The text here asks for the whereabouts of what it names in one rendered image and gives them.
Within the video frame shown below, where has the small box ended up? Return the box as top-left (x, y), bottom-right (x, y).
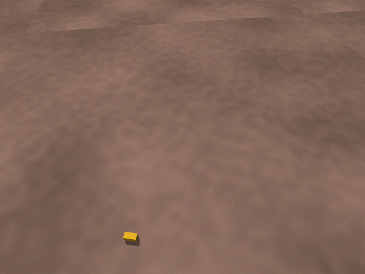
top-left (123, 232), bottom-right (138, 242)

